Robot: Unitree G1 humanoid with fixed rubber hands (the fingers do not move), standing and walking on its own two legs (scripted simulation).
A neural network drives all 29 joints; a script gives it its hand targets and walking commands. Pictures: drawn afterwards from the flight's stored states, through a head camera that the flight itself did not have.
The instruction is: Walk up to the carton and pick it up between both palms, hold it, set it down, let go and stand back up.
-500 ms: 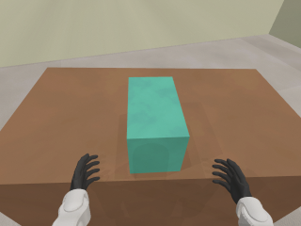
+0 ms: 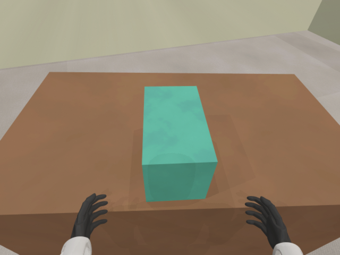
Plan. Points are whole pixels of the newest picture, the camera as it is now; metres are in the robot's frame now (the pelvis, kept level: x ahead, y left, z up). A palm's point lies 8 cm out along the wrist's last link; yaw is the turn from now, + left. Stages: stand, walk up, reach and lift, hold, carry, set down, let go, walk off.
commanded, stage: set down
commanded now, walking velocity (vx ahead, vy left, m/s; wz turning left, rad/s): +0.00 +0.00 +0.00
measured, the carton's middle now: (173, 139) +0.45 +0.01 +0.01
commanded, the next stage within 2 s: let go in 0.56 s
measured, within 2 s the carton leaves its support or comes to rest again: neither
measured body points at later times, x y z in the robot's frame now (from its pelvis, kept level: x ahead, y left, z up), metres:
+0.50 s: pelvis +0.00 +0.00 +0.00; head +0.00 +0.01 +0.45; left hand +0.21 +0.21 -0.01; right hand +0.19 -0.21 -0.04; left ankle +0.01 +0.15 -0.74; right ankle +0.02 -0.10 -0.74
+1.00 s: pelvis +0.00 +0.00 +0.00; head +0.00 +0.00 +0.45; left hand +0.21 +0.22 -0.01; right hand +0.19 -0.20 -0.07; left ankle +0.01 +0.15 -0.74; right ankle +0.02 -0.10 -0.74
